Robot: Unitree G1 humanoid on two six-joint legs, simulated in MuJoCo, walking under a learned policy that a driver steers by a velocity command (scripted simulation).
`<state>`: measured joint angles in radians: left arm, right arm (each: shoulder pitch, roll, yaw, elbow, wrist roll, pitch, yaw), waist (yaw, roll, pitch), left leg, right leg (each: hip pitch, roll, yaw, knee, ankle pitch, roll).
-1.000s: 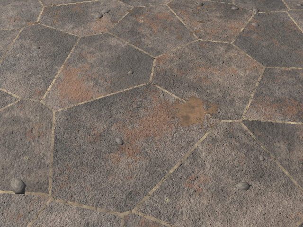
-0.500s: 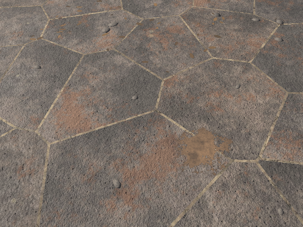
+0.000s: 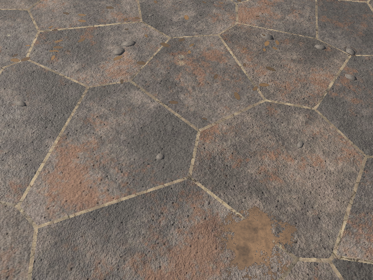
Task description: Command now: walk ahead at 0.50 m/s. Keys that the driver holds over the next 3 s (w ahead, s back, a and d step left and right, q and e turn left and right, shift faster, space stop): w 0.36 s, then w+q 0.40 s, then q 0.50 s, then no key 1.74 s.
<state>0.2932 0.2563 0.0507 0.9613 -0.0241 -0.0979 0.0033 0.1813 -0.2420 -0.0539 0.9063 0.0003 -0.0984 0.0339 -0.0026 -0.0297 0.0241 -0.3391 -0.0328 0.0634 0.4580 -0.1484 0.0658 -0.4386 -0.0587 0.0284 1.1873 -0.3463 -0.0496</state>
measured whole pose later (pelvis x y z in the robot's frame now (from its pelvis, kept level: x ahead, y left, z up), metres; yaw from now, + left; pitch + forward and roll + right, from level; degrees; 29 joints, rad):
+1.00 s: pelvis +0.52 +0.00 -0.02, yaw +17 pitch +2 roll -2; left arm 0.23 0.26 0.07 0.93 0.00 -0.05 0.03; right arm 0.08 -0.26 -0.09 0.78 0.00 -0.04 0.03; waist 0.02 0.01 0.07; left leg -0.53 -0.02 0.04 0.61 -0.12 0.09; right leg -0.18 -0.07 -0.15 0.96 -0.58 0.06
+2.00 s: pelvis +0.63 +0.02 +0.00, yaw +33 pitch -1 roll +0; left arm 0.18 0.25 0.04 0.89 0.01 -0.01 0.02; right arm 0.20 -0.22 -0.04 0.80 -0.01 0.01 -0.01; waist 0.02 -0.02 0.02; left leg -0.21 -0.02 -0.05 0.54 -0.31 0.00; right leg -0.24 -0.04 0.04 0.52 -0.27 0.06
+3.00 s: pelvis +0.63 +0.02 +0.00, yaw +32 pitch -1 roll +0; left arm 0.26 0.19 0.02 1.10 0.00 0.00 0.05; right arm 0.26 -0.19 -0.01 1.07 0.00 0.00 -0.03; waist 0.01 0.00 0.04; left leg -0.19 -0.01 -0.04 0.51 -0.30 -0.01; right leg -0.23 -0.04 0.04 0.51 -0.26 0.05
